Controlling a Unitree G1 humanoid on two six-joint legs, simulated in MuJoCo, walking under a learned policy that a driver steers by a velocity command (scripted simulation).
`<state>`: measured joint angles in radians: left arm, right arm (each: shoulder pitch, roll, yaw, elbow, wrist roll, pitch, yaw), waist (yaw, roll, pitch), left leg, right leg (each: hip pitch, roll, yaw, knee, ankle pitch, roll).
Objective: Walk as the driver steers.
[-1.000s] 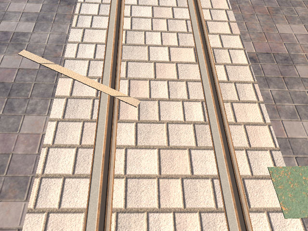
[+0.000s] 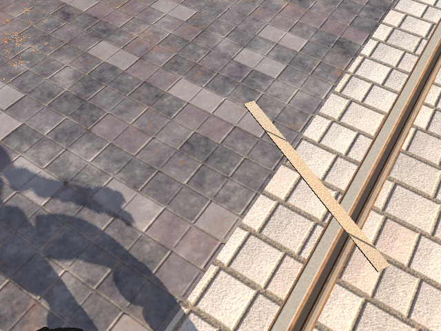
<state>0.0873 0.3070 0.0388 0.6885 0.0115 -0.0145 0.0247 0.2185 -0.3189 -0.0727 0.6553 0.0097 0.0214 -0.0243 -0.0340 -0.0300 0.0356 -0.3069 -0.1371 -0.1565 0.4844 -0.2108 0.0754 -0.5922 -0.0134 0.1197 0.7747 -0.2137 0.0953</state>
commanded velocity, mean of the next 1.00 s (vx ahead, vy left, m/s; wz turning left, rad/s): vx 0.40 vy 0.00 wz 0.60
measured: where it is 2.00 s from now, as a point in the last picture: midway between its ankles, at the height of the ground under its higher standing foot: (31, 220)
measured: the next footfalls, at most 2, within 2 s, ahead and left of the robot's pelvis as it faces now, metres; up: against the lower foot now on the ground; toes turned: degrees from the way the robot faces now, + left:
right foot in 0.10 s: +0.14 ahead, -0.14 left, +0.00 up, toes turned +10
left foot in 0.58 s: +0.30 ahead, +0.21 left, +0.00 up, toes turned +23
